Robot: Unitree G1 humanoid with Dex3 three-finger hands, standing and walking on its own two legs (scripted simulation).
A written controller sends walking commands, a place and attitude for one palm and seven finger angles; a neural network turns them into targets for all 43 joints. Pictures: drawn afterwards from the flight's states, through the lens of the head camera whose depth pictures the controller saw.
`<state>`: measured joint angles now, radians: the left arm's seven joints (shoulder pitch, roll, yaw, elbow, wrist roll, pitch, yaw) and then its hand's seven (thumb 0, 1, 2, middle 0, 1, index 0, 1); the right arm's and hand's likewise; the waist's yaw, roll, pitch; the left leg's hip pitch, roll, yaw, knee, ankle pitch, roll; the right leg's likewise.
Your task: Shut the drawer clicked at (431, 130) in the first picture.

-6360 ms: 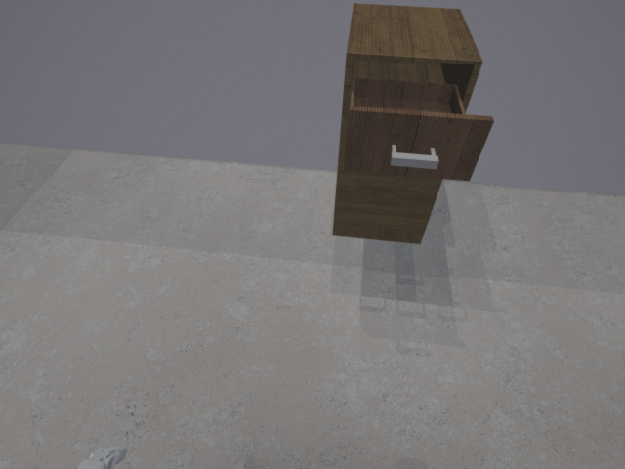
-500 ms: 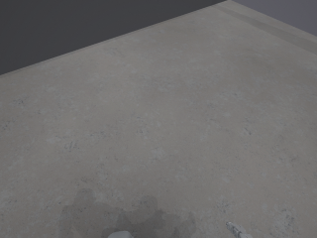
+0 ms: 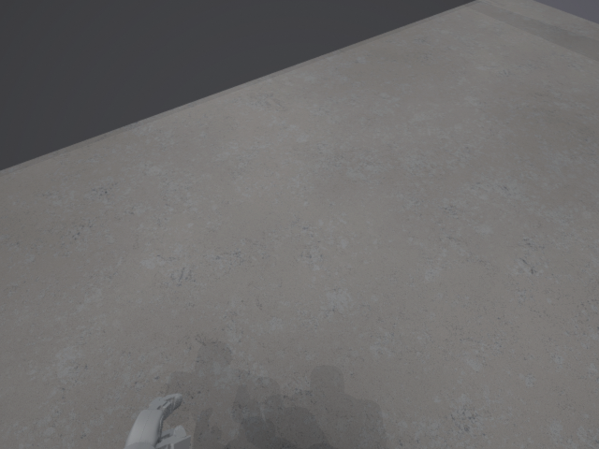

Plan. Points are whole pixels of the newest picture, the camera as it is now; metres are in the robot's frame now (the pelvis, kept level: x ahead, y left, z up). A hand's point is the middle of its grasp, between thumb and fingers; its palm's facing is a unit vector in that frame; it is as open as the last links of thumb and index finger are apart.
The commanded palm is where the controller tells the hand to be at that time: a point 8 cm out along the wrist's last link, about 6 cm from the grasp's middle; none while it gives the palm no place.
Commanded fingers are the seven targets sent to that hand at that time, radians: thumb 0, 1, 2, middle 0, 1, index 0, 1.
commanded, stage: turn to face it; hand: left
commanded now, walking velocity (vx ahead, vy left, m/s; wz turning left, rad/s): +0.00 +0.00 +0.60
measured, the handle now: out of the picture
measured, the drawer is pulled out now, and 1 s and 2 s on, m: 0.30 0.30 0.30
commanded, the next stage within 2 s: none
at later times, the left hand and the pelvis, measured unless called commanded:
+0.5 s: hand out of the picture -0.08 +0.21 -0.19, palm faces +0.39 -0.88 -0.26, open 7.4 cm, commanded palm none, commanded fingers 0.00 0.90 0.90 -0.20 -0.30 -0.20 -0.30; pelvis -0.01 +0.01 -0.02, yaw +21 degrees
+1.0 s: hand out of the picture +0.00 +0.26 -0.14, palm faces +0.58 -0.77 -0.26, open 7.4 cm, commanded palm none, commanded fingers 0.00 0.90 0.90 -0.20 -0.30 -0.20 -0.30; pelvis +0.00 +0.01 +0.00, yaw +37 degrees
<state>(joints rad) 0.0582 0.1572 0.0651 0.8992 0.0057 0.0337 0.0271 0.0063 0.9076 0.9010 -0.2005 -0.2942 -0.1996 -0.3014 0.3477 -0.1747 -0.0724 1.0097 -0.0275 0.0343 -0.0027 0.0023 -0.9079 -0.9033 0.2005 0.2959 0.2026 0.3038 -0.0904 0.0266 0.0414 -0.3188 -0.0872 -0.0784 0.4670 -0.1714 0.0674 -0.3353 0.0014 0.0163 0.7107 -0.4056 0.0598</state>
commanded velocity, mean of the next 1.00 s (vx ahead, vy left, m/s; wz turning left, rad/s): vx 0.00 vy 0.00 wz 0.60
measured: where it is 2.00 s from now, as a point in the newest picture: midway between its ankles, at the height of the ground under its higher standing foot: outside the picture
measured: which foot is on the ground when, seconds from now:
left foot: down 0.00-0.06, up 0.08-0.48, down 0.50-1.00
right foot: up 0.00-0.04, down 0.06-0.50, up 0.52-1.00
